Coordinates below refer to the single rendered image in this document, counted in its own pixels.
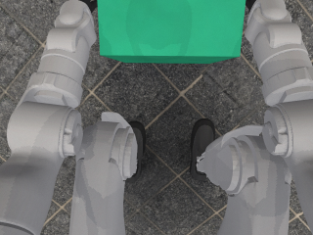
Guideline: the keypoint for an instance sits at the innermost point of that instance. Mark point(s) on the right robot shin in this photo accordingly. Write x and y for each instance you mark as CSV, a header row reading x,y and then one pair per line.
x,y
208,163

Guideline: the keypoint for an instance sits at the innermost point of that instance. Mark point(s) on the left robot foot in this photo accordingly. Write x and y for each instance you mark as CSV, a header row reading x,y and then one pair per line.
x,y
140,134

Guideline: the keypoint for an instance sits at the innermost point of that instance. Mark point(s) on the carton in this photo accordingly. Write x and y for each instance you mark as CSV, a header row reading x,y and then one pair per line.
x,y
171,31

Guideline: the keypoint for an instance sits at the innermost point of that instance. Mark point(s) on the robot left forearm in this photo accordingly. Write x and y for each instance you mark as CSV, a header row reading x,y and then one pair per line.
x,y
64,59

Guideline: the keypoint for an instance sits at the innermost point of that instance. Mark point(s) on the left robot upper arm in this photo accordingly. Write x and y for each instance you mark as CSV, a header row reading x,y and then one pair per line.
x,y
41,136

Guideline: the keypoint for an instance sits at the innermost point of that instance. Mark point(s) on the robot right forearm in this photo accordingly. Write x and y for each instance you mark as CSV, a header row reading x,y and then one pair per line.
x,y
281,56

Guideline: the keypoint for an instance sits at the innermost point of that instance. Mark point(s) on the right robot upper arm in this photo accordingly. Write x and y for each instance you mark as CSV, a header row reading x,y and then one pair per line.
x,y
288,132

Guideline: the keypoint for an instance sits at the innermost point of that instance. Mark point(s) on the left robot hand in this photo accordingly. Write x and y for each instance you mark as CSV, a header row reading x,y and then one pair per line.
x,y
91,5

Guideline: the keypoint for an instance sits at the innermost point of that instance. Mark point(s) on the right robot hand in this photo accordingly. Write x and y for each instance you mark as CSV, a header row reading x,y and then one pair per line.
x,y
249,4

